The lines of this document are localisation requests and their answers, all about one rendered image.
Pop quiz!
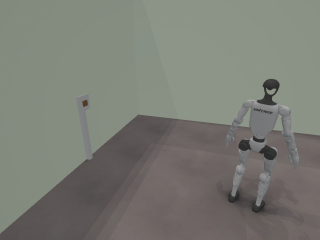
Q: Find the robot right hand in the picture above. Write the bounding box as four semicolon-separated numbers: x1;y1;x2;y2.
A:
287;154;299;170

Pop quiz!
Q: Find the robot left upper arm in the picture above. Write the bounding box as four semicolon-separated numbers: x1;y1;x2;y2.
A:
234;99;256;124

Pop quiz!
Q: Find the robot head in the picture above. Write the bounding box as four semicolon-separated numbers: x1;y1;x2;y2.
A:
256;79;280;106

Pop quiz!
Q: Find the right robot thigh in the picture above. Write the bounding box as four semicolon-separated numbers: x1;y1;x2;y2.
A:
259;145;278;184

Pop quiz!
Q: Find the robot right forearm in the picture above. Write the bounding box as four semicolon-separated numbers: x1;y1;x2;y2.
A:
285;129;298;156

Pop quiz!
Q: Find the panel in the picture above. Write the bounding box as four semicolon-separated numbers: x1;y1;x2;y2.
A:
76;93;93;160

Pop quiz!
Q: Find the robot right upper arm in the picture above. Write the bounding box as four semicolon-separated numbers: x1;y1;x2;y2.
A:
278;105;292;137

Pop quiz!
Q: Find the robot left forearm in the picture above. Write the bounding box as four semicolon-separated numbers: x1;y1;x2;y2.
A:
228;116;240;136

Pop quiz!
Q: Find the robot left hand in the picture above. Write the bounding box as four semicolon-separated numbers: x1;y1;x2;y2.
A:
225;134;235;146

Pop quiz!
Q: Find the button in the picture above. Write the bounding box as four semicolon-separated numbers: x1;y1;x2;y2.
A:
82;100;88;107

